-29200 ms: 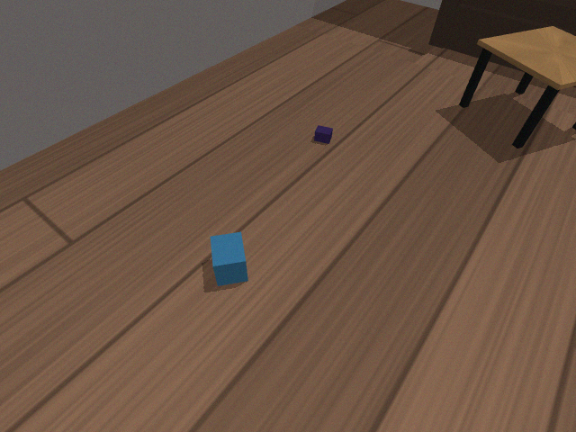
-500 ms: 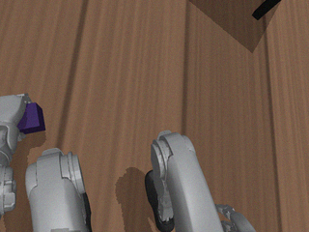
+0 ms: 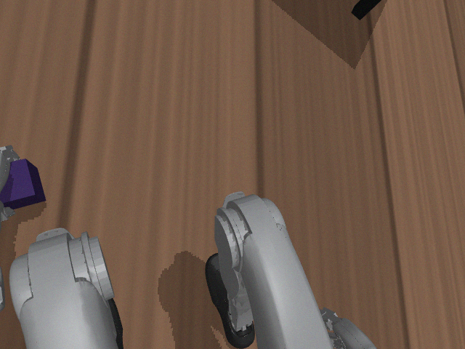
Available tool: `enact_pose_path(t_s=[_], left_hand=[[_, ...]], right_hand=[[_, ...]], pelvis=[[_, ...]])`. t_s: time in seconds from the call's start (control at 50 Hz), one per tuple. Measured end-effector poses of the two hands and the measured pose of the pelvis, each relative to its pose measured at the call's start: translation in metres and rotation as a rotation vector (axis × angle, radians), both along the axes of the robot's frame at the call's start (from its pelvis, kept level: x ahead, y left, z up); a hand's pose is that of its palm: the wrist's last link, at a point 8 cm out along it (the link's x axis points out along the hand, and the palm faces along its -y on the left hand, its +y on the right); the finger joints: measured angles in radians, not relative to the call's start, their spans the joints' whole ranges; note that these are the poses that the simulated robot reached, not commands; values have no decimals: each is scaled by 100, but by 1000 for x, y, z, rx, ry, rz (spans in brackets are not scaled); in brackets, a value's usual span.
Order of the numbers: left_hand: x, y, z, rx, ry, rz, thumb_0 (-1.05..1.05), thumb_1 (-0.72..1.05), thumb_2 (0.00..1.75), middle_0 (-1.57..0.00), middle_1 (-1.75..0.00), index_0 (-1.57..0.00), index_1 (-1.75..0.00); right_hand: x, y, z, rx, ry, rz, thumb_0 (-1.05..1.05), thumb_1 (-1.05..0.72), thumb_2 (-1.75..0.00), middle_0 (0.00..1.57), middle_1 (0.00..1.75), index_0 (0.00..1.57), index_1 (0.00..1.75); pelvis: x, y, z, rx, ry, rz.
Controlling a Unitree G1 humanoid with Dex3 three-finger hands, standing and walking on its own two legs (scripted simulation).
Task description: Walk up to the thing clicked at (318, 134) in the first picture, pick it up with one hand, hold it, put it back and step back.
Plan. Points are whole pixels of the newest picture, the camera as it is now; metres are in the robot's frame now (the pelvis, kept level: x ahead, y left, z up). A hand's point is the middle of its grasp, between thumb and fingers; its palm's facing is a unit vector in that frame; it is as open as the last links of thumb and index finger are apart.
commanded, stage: rest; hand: left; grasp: from above
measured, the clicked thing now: (7, 187) +0.41 +0.29 -0.24
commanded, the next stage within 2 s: open in 0.74 s
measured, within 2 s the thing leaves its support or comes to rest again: rests again in 0.40 s
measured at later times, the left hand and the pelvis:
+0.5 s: hand out of the picture +0.40 +0.30 -0.23, palm faces -0.45 -0.13 -0.88, open 9.8 cm; pelvis +0.00 +0.00 +0.00, yaw -2 degrees
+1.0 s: hand out of the picture +0.40 +0.30 -0.24, palm faces -0.43 -0.12 -0.89, open 10.0 cm; pelvis +0.00 +0.01 +0.00, yaw -3 degrees
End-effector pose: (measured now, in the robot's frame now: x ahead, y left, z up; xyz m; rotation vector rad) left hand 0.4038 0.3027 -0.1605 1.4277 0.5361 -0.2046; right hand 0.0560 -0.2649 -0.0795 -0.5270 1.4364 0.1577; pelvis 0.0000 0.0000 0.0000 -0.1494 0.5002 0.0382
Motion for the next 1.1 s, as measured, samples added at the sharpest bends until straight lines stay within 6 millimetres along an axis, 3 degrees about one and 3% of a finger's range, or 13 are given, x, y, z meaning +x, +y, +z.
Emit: enact_pose_path(t_s=[0.3,0.9,1.1], left_hand=[[9,-4,-9,15,-14,-10,-1,-6,65,-69,-67,-72,-61],[1,-3,-18,22,-23,-27,-1,-5,65,-68,-64,-71,-61],[3,-1,-17,28,-27,-9,-1,-9,66,-50,-69,-52,-68]], right_hand=[[-3,3,7,23,0,55,0,-90,-90,20,30,20,30],[-1,9,24,51,2,146,0,-90,-90,20,30,20,30],[0,13,28,65,-9,155,0,-90,-90,20,30,20,30]], pelvis=[[1,2,-3,-19,-19,-11],[-3,5,3,-50,-44,-25],[-4,7,4,-56,-46,-25]])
